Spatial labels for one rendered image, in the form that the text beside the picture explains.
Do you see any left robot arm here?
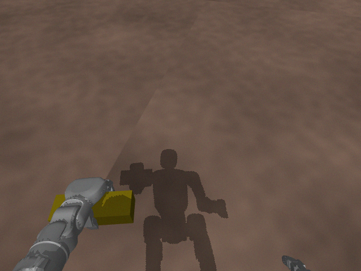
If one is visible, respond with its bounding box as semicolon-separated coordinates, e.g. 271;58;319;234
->
12;197;91;271

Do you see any left robot hand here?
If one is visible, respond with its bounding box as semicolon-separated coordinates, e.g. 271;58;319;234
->
65;177;115;230

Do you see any carton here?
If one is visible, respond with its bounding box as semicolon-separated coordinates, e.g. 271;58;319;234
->
48;190;135;225

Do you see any right robot hand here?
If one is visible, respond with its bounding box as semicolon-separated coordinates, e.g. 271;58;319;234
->
282;255;311;271

